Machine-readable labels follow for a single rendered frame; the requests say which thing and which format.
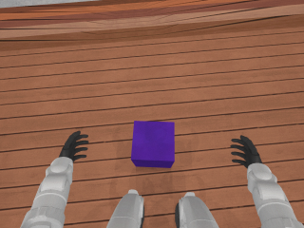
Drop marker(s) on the robot left forearm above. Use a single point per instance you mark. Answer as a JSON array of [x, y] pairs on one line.
[[47, 210]]

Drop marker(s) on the carton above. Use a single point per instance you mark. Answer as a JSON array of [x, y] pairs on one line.
[[153, 144]]

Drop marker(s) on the robot right forearm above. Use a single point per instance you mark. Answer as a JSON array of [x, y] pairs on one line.
[[272, 205]]

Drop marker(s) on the left robot hand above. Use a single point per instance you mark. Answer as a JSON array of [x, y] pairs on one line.
[[69, 149]]

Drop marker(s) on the right robot shin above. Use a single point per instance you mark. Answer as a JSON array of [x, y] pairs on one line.
[[184, 224]]

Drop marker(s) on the robot left thigh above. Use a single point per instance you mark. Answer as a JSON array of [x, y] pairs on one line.
[[128, 212]]

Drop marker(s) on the right robot hand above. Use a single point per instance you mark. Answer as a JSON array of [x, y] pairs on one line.
[[250, 154]]

